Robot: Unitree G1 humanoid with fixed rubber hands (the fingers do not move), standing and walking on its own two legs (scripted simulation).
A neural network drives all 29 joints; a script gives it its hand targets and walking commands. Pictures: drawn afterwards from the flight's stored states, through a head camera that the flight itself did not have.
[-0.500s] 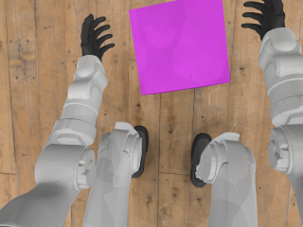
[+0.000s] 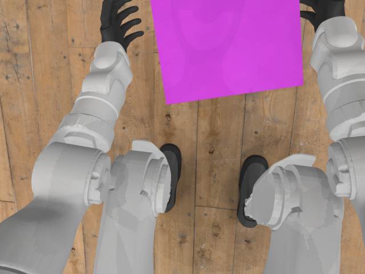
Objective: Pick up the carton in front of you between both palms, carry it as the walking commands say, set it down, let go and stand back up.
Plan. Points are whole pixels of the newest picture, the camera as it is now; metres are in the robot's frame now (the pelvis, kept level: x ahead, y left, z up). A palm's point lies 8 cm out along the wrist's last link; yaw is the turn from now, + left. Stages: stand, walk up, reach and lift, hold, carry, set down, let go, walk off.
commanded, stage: reach and lift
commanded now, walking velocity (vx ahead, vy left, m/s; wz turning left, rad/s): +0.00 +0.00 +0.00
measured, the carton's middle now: (222, 45) +0.51 -0.02 -0.24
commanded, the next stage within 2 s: none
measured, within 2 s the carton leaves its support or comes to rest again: leaves its support in 0.62 s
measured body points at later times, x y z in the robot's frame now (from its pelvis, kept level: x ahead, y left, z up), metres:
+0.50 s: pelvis -0.01 +0.00 +0.00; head +0.35 -0.05 +0.27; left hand +0.52 +0.14 -0.16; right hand +0.55 -0.16 -0.17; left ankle +0.13 +0.12 -0.33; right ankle +0.11 -0.12 -0.34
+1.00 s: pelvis +0.00 +0.01 +0.07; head +0.25 -0.04 +0.44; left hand +0.49 +0.12 +0.00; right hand +0.50 -0.18 +0.00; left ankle +0.13 +0.13 -0.33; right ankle +0.11 -0.12 -0.34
